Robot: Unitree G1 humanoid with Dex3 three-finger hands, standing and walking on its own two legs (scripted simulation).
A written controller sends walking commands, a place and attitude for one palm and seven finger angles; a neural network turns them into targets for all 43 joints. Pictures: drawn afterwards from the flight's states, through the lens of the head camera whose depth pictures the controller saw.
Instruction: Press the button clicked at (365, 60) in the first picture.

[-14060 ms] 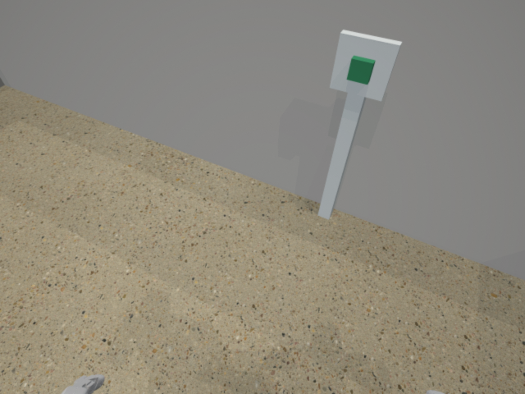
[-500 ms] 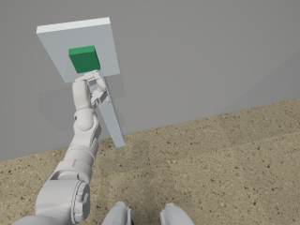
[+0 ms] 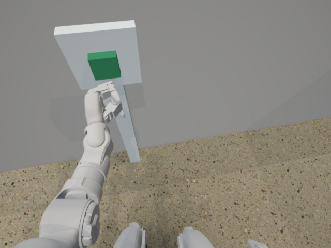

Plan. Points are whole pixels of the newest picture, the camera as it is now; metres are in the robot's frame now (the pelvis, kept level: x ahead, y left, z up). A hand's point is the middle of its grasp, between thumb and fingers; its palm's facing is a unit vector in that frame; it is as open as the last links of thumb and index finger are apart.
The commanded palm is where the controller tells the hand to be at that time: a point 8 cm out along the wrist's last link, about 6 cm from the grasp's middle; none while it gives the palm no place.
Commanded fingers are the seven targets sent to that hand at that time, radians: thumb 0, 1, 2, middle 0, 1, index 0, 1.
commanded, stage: aim a knuckle at the button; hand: left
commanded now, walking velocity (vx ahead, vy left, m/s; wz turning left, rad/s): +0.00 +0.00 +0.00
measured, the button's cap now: (105, 65) +0.56 +0.14 +0.10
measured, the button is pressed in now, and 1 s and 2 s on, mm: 0 4 0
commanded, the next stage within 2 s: press the button with the knuckle in 0.12 s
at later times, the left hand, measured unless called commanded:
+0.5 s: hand (121, 96) +0.47 +0.10 +0.06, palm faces +0.16 -0.99 -0.01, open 3.1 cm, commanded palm +0.45 +0.14 +0.06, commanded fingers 0.00 0.90 0.90 -1.30 -1.50 -1.30 -1.50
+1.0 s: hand (122, 89) +0.50 +0.10 +0.06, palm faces +0.15 -0.99 -0.01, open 2.8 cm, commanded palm +0.49 +0.15 +0.06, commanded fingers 0.00 0.90 0.90 -1.30 -1.50 -1.30 -1.50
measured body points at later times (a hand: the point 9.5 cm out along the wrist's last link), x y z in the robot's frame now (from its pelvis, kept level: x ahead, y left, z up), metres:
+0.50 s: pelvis +0.00 +0.01 +0.00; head +0.10 +0.01 +0.44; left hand +0.46 +0.15 +0.07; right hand +0.04 -0.24 -0.13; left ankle +0.04 +0.11 -0.66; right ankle +0.00 -0.10 -0.66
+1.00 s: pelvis +0.00 +0.01 -0.01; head +0.11 +0.01 +0.42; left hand +0.49 +0.15 +0.06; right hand +0.00 -0.25 -0.13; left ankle +0.04 +0.11 -0.66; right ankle +0.00 -0.10 -0.66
